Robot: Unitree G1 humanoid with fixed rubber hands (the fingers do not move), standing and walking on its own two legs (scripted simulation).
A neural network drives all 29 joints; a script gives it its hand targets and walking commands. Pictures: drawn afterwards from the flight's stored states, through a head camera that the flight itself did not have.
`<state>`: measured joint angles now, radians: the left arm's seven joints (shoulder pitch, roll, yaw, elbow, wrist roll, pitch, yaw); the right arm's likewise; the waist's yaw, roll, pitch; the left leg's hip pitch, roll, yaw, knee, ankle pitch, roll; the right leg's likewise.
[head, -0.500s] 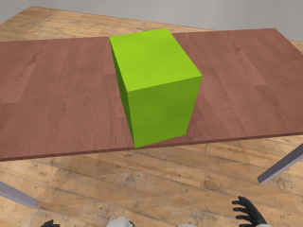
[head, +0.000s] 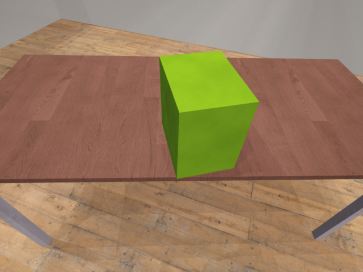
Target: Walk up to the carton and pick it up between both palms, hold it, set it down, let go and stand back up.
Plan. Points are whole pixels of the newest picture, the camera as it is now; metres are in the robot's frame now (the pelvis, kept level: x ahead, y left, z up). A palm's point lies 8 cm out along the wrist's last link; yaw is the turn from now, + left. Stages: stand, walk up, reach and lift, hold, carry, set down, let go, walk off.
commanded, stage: walk up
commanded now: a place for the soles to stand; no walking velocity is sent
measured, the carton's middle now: (198, 115) +0.51 -0.05 +0.06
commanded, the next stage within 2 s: reach and lift in 1.84 s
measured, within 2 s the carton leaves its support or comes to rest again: neither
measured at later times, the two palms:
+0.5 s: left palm out of the picture +0.07 +0.28 -0.11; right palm out of the picture +0.12 -0.26 -0.10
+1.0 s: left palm out of the picture +0.05 +0.19 -0.11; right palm out of the picture +0.14 -0.32 -0.10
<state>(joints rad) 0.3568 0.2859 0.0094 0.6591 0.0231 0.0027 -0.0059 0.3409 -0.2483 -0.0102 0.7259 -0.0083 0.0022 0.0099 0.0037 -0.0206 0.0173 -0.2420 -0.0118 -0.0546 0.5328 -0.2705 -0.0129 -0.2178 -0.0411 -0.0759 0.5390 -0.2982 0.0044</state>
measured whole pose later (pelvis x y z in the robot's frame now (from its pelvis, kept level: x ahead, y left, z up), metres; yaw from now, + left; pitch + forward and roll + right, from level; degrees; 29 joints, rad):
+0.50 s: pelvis +0.01 -0.01 -0.01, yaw +5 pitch +0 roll +0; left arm 0.31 0.33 0.01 0.67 0.04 0.05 -0.01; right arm 0.34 -0.26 -0.01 0.63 -0.03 -0.01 -0.02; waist 0.01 -0.03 0.04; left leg -0.29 -0.04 -0.13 0.61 -0.31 -0.01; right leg -0.26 -0.06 -0.10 0.67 -0.39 0.00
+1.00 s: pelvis +0.01 -0.08 +0.00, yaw +7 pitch -2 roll +0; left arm 0.32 0.27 -0.01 0.71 0.00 0.02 -0.02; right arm 0.31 -0.27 -0.01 0.66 -0.01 0.01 0.00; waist 0.01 0.00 0.03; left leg -0.24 0.00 -0.03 0.55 -0.28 -0.02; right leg -0.26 -0.03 -0.07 0.57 -0.28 -0.01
